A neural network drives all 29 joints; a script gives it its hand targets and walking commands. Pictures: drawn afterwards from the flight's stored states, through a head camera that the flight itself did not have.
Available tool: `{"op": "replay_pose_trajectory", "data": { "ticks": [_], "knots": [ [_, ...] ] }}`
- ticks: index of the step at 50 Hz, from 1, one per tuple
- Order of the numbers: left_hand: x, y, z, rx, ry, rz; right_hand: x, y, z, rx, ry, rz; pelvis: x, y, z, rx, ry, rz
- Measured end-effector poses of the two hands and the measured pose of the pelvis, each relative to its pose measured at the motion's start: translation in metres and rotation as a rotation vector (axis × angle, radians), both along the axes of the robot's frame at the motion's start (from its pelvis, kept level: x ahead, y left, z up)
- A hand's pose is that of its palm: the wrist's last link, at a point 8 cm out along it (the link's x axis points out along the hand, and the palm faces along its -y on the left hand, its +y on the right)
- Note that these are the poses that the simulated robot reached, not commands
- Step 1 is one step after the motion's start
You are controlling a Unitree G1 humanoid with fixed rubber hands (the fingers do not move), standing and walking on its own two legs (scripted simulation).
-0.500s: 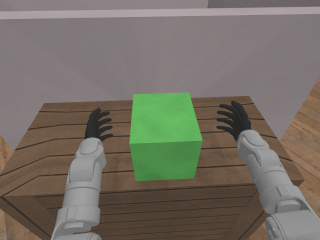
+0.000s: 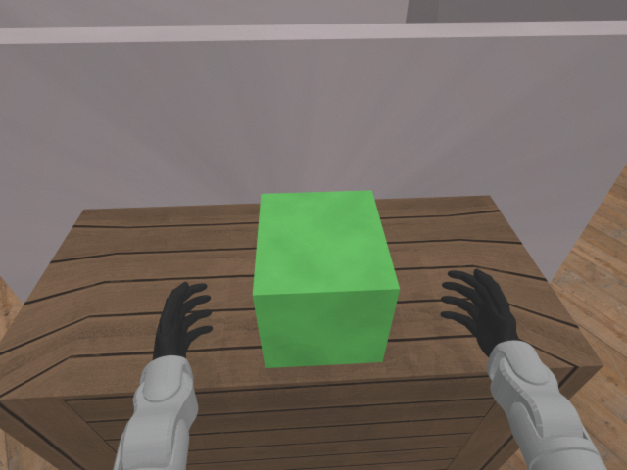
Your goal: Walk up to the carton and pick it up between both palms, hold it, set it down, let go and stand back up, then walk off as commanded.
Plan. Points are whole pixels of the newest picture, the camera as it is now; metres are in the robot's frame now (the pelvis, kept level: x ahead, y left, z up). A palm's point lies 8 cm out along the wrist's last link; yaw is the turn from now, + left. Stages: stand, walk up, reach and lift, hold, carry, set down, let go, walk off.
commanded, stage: set down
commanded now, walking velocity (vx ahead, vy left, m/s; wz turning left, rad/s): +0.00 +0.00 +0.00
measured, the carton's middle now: (320, 276) +0.41 +0.02 +0.02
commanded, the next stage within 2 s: let go in 1.38 s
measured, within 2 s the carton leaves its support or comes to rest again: neither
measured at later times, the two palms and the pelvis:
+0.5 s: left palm (164, 403) +0.20 +0.21 +0.02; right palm (506, 381) +0.23 -0.21 +0.03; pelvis +0.00 +0.00 +0.00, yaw +0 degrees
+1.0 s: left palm (170, 418) +0.19 +0.20 +0.00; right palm (508, 405) +0.21 -0.22 +0.00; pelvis +0.01 +0.00 +0.00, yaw +0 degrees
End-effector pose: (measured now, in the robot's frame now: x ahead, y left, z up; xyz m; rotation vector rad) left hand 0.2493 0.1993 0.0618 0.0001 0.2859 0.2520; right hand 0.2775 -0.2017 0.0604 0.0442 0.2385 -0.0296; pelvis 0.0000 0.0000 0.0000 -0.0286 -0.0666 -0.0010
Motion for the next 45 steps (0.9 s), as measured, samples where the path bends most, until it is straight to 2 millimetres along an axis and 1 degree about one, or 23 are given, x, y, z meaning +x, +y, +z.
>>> {"op": "replay_pose_trajectory", "data": {
  "ticks": [8, 19, 27, 31, 34, 45],
  "knots": [
    [-0.015, 0.003, -0.015, -0.003, 0.017, 0.007, -0.020, -0.003, -0.008, -0.021, 0.001, -0.003, 0.004, 0.000, 0.000, 0.000, -0.006, 0.000],
    [-0.041, 0.008, -0.035, -0.003, 0.056, 0.026, -0.045, -0.006, -0.025, -0.055, 0.053, -0.006, 0.006, 0.000, 0.000, -0.001, -0.021, 0.000],
    [-0.048, 0.007, -0.045, -0.012, 0.093, 0.014, -0.050, -0.007, -0.031, -0.106, 0.076, 0.009, 0.005, 0.000, 0.000, -0.001, -0.032, 0.001],
    [-0.052, 0.005, -0.056, -0.023, 0.145, 0.003, -0.050, -0.007, -0.033, -0.128, 0.088, 0.020, 0.005, 0.000, 0.000, 0.000, -0.036, 0.001],
    [-0.054, 0.004, -0.064, -0.030, 0.183, -0.001, -0.051, -0.008, -0.039, -0.137, 0.111, 0.026, 0.006, 0.000, 0.000, 0.000, -0.036, 0.001],
    [-0.055, 0.004, -0.065, -0.028, 0.172, 0.000, -0.062, -0.017, -0.065, -0.164, 0.220, 0.021, 0.008, -0.001, 0.000, 0.001, -0.048, 0.001]
  ]
}}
